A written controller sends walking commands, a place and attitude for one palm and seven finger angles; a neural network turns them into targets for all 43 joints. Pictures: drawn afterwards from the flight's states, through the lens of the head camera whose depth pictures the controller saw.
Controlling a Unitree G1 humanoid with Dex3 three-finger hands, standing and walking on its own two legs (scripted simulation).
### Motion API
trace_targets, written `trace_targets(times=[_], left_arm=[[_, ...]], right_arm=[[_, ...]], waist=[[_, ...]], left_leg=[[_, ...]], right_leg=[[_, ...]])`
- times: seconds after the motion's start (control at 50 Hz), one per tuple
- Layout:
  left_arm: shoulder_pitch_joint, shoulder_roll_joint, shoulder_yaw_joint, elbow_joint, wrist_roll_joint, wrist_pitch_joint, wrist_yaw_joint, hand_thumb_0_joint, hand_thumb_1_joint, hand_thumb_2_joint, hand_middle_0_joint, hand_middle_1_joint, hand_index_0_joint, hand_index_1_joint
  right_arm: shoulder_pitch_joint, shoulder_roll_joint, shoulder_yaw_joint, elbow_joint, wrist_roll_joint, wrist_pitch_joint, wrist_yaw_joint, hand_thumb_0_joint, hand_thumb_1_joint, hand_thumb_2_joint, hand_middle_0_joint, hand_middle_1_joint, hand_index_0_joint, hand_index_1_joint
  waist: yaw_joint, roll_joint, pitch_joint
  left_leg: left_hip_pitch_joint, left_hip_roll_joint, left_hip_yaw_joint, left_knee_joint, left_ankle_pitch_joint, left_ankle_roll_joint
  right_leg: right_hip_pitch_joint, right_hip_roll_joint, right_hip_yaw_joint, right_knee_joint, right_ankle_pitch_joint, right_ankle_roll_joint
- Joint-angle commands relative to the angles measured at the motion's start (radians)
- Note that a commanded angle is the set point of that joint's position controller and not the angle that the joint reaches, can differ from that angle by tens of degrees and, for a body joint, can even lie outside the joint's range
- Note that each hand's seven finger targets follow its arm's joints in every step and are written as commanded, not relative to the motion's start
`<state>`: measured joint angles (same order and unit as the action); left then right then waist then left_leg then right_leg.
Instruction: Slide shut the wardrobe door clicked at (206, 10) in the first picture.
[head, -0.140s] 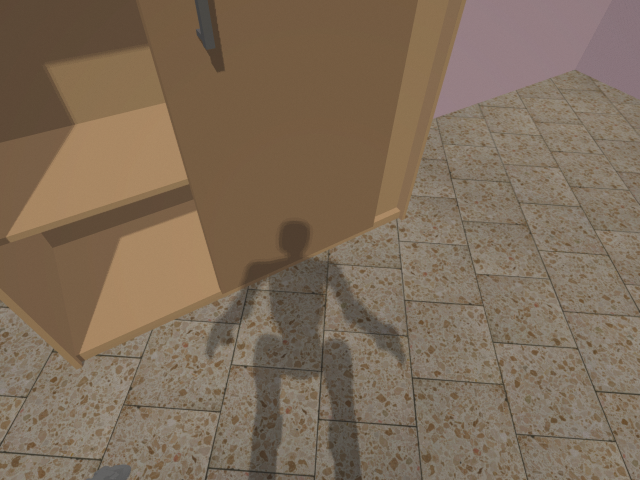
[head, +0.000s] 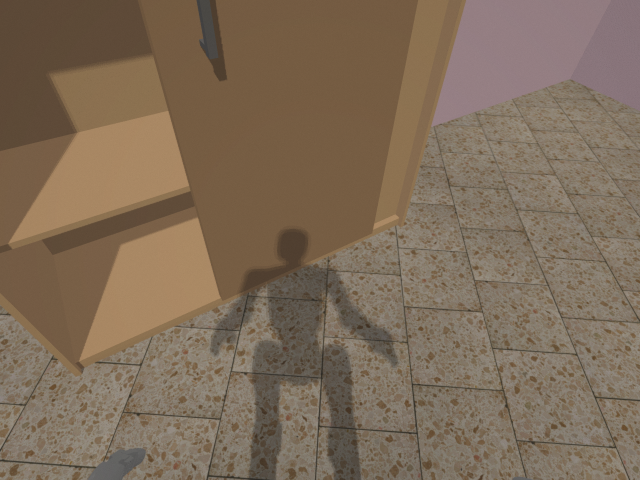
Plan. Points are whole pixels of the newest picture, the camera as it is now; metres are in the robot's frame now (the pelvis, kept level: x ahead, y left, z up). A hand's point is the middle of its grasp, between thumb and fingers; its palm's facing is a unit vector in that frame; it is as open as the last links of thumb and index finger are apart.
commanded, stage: stand and wait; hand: right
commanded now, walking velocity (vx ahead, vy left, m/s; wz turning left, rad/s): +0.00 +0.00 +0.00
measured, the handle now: out of the picture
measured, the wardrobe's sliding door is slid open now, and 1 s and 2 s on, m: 0.49 0.49 0.49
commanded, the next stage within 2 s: look at it before walking up in 0.68 s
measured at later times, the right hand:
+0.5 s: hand out of the picture +0.06 -0.23 -0.15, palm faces -0.03 +0.94 -0.34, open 7.4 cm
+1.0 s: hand out of the picture +0.07 -0.23 -0.15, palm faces -0.03 +0.95 -0.32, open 7.4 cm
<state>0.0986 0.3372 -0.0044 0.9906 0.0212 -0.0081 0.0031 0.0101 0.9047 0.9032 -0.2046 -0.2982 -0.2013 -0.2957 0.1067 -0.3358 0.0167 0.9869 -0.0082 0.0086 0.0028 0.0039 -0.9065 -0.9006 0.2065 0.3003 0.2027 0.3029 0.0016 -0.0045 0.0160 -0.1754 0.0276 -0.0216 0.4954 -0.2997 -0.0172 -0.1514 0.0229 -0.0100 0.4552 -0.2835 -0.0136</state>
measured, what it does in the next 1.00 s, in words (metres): stands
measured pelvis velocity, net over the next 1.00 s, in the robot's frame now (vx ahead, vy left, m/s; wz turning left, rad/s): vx -0.02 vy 0.01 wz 0.01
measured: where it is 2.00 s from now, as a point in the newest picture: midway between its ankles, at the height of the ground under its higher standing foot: outside the picture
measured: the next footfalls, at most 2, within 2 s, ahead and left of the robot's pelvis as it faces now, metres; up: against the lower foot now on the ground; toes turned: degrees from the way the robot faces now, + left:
none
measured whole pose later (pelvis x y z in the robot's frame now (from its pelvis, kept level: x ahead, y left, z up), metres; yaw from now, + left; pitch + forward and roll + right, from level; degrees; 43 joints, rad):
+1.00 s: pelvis -0.02 +0.01 +0.01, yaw +0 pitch -2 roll +0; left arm 0.13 0.33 -0.01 1.11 0.01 -0.01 0.00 0.01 0.90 0.90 -0.20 -0.30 -0.20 -0.30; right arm 0.13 -0.32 0.01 1.08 -0.01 0.00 0.00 0.00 -0.91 -0.90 0.21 0.30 0.20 0.30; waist 0.00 0.00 0.03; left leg -0.14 0.00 -0.02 0.39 -0.22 0.00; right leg -0.12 -0.01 -0.01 0.36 -0.21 0.01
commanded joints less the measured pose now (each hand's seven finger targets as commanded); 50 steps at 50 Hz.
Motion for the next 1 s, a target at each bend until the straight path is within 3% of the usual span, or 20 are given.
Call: trace_targets(times=[0.0, 0.28, 0.5, 0.98], left_arm=[[-0.044, 0.203, 0.052, -0.055, -0.004, -0.026, 0.015, 0.0, 0.9, 0.9, -0.2, -0.3, -0.2, -0.3], [-0.04, 0.192, 0.048, -0.008, -0.007, -0.022, 0.015, 0.0, 0.9, 0.9, -0.2, -0.3, -0.2, -0.3], [-0.016, 0.195, 0.041, 0.036, -0.009, -0.02, 0.013, 0.0, 0.9, 0.9, -0.2, -0.3, -0.2, -0.3], [-0.008, 0.189, 0.04, 0.055, -0.011, -0.026, 0.013, 0.0, 0.9, 0.9, -0.2, -0.3, -0.2, -0.3]], right_arm=[[-0.036, -0.211, -0.058, -0.062, -0.004, -0.027, -0.02, 0.0, -0.9, -0.9, 0.2, 0.3, 0.2, 0.3], [-0.016, -0.208, -0.061, -0.022, -0.002, -0.035, -0.018, 0.0, -0.9, -0.9, 0.2, 0.3, 0.2, 0.3], [-0.011, -0.21, -0.057, 0.015, 0.001, -0.037, -0.015, 0.0, -0.9, -0.9, 0.2, 0.3, 0.2, 0.3], [-0.006, -0.196, -0.055, 0.023, -0.003, -0.036, -0.016, 0.0, -0.9, -0.9, 0.2, 0.3, 0.2, 0.3]], waist=[[-0.002, 0.012, -0.079], [-0.001, 0.016, -0.066], [-0.001, 0.022, -0.044], [-0.003, 0.002, -0.039]], left_leg=[[0.04, 0.084, -0.058, -0.062, 0.323, 0.053], [0.044, 0.096, -0.088, -0.119, 0.314, 0.061], [0.034, 0.095, -0.105, -0.162, 0.229, 0.061], [0.038, 0.088, -0.089, -0.165, 0.242, 0.051]], right_leg=[[0.015, -0.126, 0.083, -0.071, 0.32, -0.026], [0.028, -0.127, 0.077, -0.094, 0.248, -0.013], [0.022, -0.13, 0.083, -0.122, 0.186, -0.006], [0.027, -0.141, 0.094, -0.148, 0.22, -0.008]])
